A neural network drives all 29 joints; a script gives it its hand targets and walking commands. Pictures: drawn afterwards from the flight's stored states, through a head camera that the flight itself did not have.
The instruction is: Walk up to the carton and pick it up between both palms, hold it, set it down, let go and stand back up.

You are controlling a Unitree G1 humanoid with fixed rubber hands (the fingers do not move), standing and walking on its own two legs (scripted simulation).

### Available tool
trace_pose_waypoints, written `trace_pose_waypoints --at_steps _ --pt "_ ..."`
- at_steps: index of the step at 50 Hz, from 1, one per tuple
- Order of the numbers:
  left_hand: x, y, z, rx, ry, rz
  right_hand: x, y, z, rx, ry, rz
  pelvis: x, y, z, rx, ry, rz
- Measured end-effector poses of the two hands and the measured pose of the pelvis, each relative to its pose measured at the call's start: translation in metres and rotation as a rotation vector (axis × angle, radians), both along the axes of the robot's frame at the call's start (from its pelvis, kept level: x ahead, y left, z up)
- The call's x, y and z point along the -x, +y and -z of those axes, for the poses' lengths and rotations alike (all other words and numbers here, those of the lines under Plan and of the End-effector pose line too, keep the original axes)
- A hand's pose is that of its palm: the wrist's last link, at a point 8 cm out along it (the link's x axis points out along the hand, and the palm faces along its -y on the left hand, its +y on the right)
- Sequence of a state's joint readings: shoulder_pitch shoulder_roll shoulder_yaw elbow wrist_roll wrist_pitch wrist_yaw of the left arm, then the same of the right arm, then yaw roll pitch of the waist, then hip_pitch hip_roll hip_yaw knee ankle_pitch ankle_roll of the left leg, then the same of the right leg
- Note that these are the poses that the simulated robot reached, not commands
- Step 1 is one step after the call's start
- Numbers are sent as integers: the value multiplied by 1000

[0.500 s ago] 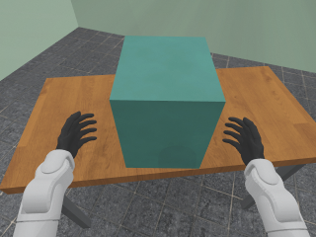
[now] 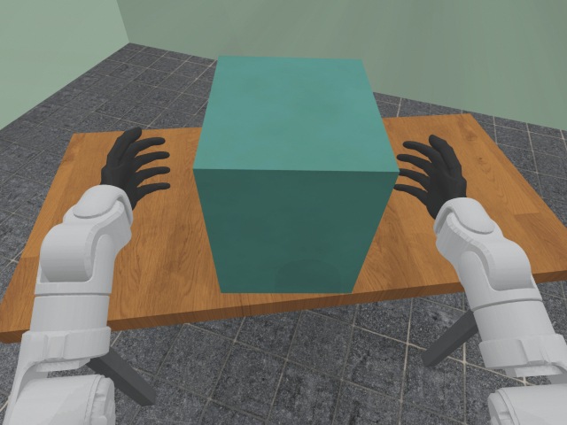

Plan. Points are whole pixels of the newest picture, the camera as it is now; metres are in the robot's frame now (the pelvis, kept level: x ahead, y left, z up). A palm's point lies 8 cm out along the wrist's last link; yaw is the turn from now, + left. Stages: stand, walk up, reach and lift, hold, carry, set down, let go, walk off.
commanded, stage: reach and lift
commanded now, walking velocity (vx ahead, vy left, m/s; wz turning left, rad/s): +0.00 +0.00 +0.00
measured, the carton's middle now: (288, 180) +0.48 +0.02 +0.08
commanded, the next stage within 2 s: none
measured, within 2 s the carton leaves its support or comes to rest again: neither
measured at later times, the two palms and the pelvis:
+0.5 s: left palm (112, 123) +0.42 +0.25 +0.21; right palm (443, 132) +0.45 -0.17 +0.21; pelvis +0.00 +0.01 +0.00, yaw +1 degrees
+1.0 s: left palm (126, 149) +0.44 +0.25 +0.16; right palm (417, 154) +0.46 -0.16 +0.16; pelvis +0.00 +0.01 +0.00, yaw +1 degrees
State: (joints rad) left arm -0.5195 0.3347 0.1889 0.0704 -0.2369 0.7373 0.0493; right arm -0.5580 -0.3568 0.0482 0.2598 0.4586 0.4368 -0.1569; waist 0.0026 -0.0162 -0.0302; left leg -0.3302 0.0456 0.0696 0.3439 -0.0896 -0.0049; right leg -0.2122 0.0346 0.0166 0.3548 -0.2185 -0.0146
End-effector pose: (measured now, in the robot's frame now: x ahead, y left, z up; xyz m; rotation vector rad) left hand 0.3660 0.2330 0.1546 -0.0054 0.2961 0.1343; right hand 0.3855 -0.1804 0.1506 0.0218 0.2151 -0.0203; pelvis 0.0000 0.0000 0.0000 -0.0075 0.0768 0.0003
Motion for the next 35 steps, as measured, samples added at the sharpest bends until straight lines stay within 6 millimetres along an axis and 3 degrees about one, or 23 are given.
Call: trace_pose_waypoints --at_steps 29,35 --pt "-64 15 -67 -31 -26 -19 -69 10 -67 -7 8 2 0 7 2 18 91 -15" --pt "-76 18 -73 -27 -16 -29 -79 12 -76 5 20 14 0 8 2 21 114 -17"
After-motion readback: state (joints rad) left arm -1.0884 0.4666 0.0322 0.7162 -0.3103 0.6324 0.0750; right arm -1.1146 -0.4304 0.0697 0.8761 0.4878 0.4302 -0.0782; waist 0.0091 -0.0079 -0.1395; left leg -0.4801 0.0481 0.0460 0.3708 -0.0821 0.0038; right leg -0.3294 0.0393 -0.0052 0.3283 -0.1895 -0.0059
